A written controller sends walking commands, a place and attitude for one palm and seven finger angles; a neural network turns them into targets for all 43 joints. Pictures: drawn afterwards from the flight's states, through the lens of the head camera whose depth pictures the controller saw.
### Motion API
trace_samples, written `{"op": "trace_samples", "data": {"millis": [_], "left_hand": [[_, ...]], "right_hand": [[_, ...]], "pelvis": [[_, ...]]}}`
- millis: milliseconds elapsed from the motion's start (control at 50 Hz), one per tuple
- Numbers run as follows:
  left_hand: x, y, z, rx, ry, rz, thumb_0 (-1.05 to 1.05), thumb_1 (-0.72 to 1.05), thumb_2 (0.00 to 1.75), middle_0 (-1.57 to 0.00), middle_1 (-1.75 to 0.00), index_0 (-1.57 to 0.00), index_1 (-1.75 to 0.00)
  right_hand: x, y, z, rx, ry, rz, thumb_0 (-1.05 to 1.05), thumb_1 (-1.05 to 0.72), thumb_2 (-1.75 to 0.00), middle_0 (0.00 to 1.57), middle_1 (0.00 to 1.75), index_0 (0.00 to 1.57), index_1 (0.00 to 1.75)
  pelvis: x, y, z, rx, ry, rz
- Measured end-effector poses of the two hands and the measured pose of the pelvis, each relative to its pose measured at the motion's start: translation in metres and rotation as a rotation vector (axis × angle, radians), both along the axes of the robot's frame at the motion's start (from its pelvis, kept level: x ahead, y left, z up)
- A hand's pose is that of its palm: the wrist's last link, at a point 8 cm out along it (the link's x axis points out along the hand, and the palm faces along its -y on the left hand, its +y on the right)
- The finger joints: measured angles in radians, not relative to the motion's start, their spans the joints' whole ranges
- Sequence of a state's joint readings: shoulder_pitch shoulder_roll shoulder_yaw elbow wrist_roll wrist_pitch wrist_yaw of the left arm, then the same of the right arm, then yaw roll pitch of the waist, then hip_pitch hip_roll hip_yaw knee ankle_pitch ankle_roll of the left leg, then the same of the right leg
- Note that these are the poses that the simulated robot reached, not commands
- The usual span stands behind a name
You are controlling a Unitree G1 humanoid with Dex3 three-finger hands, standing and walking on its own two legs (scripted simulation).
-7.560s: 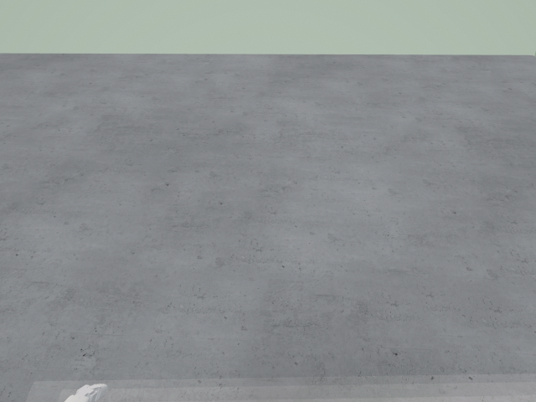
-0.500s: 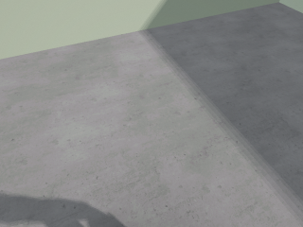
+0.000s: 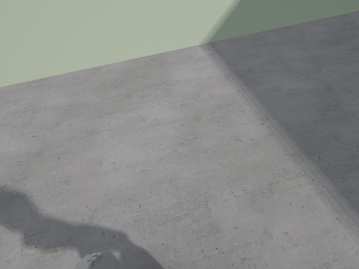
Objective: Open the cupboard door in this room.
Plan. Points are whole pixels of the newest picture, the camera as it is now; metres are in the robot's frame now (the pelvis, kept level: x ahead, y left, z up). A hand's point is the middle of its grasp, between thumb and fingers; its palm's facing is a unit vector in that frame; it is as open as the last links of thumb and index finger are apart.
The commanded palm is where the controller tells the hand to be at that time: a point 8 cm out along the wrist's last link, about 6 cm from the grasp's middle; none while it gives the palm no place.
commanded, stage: turn or walk to find it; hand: left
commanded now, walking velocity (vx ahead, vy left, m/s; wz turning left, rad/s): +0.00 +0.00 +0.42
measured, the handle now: out of the picture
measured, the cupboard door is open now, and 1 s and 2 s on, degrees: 0 0 0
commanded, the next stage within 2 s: none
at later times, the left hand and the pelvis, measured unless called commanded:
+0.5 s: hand out of the picture -0.07 +0.24 -0.18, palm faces +0.29 -0.92 -0.25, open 7.4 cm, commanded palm none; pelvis -0.04 +0.03 +0.00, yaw +13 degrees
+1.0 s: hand out of the picture -0.03 +0.22 -0.14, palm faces +0.42 -0.86 -0.28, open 7.4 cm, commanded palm none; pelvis -0.06 +0.00 +0.00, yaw +26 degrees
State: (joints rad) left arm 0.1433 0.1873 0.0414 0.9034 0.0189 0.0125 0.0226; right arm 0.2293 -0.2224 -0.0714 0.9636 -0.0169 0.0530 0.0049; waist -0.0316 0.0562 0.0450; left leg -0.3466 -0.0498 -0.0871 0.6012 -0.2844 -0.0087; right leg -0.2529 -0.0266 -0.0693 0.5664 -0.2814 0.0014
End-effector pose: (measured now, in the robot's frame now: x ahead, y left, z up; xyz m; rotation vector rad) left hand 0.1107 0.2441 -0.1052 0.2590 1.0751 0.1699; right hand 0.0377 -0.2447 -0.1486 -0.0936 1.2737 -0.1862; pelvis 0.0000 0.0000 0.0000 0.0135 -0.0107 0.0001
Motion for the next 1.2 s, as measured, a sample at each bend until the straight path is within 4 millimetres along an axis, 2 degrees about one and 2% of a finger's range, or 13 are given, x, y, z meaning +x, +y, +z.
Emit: {"op": "trace_samples", "data": {"millis": [140, 260, 360, 480, 520, 600, 720, 820, 880, 940, 1000, 1080, 1200], "left_hand": [[-0.05, -0.017, 0.006, -0.014, 0.044, 0.087, 0.01, 0.91, 0.9, -0.21, -0.3, -0.2, -0.3], [-0.096, -0.017, -0.003, -0.04, 0.105, 0.178, 0.01, 0.91, 0.9, -0.21, -0.3, -0.2, -0.3], [-0.141, -0.002, -0.016, -0.061, 0.172, 0.258, 0.01, 0.91, 0.9, -0.21, -0.3, -0.2, -0.3], [-0.197, 0.032, -0.043, -0.09, 0.251, 0.359, 0.01, 0.91, 0.9, -0.21, -0.3, -0.2, -0.3], [-0.207, 0.041, -0.043, -0.088, 0.283, 0.376, 0.01, 0.91, 0.9, -0.21, -0.3, -0.2, -0.3], [-0.21, 0.054, -0.033, -0.091, 0.258, 0.401, 0.01, 0.91, 0.9, -0.2, -0.3, -0.2, -0.3], [-0.193, 0.061, -0.02, -0.076, 0.154, 0.417, 0.01, 0.91, 0.9, -0.2, -0.3, -0.2, -0.3], [-0.172, 0.053, -0.011, -0.059, 0.079, 0.414, 0.01, 0.91, 0.9, -0.2, -0.3, -0.2, -0.3], [-0.162, 0.042, -0.006, -0.044, 0.04, 0.41, 0.01, 0.91, 0.9, -0.2, -0.3, -0.2, -0.3], [-0.161, 0.028, -0.005, -0.02, 0.002, 0.417, 0.01, 0.91, 0.9, -0.2, -0.3, -0.2, -0.3], [-0.173, 0.012, -0.001, -0.016, -0.001, 0.444, 0.0, 0.91, 0.9, -0.2, -0.3, -0.2, -0.3], [-0.198, -0.004, 0.001, -0.031, 0.042, 0.497, 0.0, 0.91, 0.9, -0.21, -0.3, -0.2, -0.3], [-0.238, -0.016, -0.008, -0.067, 0.1, 0.579, 0.01, 0.9, 0.9, -0.21, -0.3, -0.2, -0.3]], "right_hand": [[-0.006, -0.023, 0.006, -0.008, 0.049, 0.054, 0.01, -0.91, -0.9, 0.2, 0.3, 0.2, 0.3], [-0.002, -0.025, 0.012, -0.036, 0.097, 0.127, 0.0, -0.91, -0.9, 0.2, 0.3, 0.2, 0.3], [0.021, -0.007, 0.016, -0.061, 0.081, 0.214, 0.01, -0.91, -0.9, 0.2, 0.3, 0.2, 0.3], [0.063, 0.038, 0.023, -0.095, -0.046, 0.325, 0.01, -0.91, -0.9, 0.2, 0.3, 0.2, 0.3], [0.07, 0.052, 0.03, -0.094, -0.086, 0.347, 0.0, -0.91, -0.9, 0.2, 0.3, 0.2, 0.3], [0.074, 0.072, 0.04, -0.088, -0.111, 0.383, 0.0, -0.91, -0.9, 0.2, 0.3, 0.2, 0.3], [0.068, 0.083, 0.04, -0.06, -0.103, 0.413, 0.0, -0.9, -0.9, 0.2, 0.3, 0.2, 0.3], [0.053, 0.071, 0.03, -0.04, -0.062, 0.416, 0.0, -0.9, -0.9, 0.21, 0.3, 0.2, 0.3], [0.045, 0.057, 0.021, -0.03, -0.027, 0.415, 0.0, -0.9, -0.9, 0.21, 0.3, 0.2, 0.3], [0.04, 0.039, 0.006, -0.016, 0.003, 0.417, 0.0, -0.9, -0.9, 0.21, 0.3, 0.2, 0.3], [0.038, 0.026, 0.002, -0.022, 0.04, 0.435, 0.0, -0.91, -0.9, 0.2, 0.3, 0.2, 0.3], [0.039, 0.016, 0.005, -0.032, 0.07, 0.465, 0.01, -0.91, -0.9, 0.2, 0.3, 0.2, 0.3], [0.044, 0.021, 0.012, -0.063, 0.1, 0.536, 0.01, -0.91, -0.9, 0.2, 0.3, 0.2, 0.3]], "pelvis": [[-0.008, -0.013, 0.01, 0.018, -0.018, 0.071], [-0.014, -0.013, 0.011, 0.02, -0.016, 0.136], [-0.023, -0.001, 0.008, 0.01, -0.007, 0.184], [-0.036, 0.025, -0.005, -0.007, -0.002, 0.234], [-0.039, 0.031, -0.003, -0.012, -0.004, 0.24], [-0.044, 0.038, 0.007, -0.029, -0.004, 0.273], [-0.049, 0.038, 0.013, -0.031, -0.004, 0.321], [-0.053, 0.028, 0.012, -0.024, -0.002, 0.363], [-0.054, 0.017, 0.009, -0.017, 0.004, 0.387], [-0.053, 0.003, 0.001, -0.003, 0.011, 0.412], [-0.056, -0.005, 0.002, -0.003, -0.002, 0.449], [-0.058, -0.009, 0.007, 0.004, -0.009, 0.489], [-0.064, -0.008, 0.009, 0.01, -0.003, 0.552]]}}
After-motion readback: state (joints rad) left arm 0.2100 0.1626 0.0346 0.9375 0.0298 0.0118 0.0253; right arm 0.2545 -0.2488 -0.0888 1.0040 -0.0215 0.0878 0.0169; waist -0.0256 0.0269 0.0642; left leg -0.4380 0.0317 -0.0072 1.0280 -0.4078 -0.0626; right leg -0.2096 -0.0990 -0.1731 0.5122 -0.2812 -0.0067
